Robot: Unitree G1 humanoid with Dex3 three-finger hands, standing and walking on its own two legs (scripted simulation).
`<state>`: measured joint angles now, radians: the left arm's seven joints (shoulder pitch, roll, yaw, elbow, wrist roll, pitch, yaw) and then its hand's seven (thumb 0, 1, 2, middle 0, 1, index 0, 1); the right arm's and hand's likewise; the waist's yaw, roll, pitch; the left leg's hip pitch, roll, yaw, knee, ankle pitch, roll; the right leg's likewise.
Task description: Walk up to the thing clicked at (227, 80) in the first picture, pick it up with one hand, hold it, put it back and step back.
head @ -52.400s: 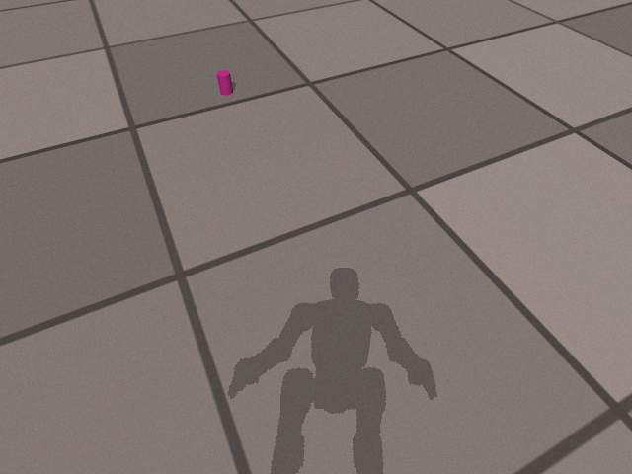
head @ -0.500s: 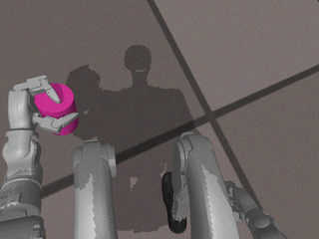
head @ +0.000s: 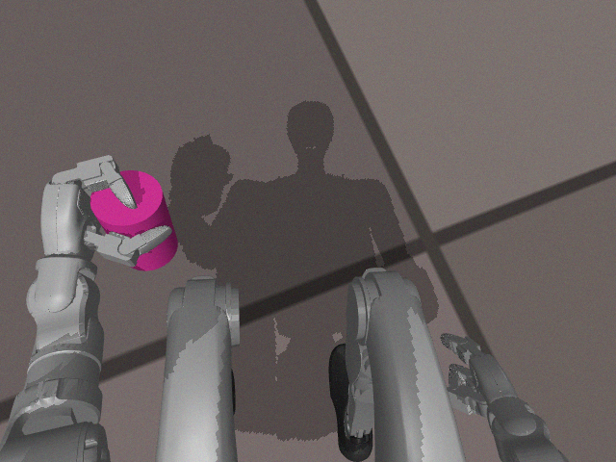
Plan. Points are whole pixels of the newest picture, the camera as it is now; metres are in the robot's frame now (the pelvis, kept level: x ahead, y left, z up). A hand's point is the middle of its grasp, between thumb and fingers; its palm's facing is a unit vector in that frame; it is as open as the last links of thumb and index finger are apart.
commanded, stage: settle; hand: left
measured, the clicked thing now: (139, 224) +0.39 +0.21 -0.08
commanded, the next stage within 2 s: lift in 0.12 s
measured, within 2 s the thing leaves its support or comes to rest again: neither
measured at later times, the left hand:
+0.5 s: hand (121, 205) +0.39 +0.21 +0.00, palm faces +0.01 -1.00 -0.05, open 6.9 cm
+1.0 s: hand (55, 142) +0.38 +0.20 +0.15, palm faces +0.03 -1.00 -0.04, open 6.7 cm
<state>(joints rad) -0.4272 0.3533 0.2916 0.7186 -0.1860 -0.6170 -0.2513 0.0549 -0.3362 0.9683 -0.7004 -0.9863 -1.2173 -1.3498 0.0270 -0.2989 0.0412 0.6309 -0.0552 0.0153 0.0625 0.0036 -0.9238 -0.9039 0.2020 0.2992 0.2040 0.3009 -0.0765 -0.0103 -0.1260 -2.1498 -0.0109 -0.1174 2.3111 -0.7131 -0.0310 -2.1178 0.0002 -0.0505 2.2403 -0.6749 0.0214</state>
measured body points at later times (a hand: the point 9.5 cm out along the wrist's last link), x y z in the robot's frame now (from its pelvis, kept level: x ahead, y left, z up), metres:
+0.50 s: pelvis +0.00 +0.00 +0.02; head +0.18 +0.04 +0.43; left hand +0.39 +0.26 +0.01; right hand +0.15 -0.26 -0.10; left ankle +0.08 +0.13 -0.33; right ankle +0.10 -0.13 -0.33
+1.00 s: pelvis +0.02 +0.00 +0.13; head +0.18 +0.02 +0.55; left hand +0.37 +0.26 +0.16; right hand +0.21 -0.24 +0.01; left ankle +0.08 +0.13 -0.33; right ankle +0.10 -0.13 -0.33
